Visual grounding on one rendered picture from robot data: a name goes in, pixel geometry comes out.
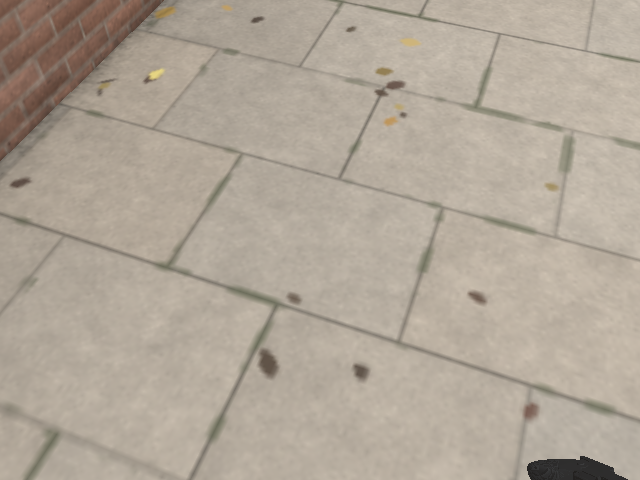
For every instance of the right robot hand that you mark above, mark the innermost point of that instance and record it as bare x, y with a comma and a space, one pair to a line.
571, 469

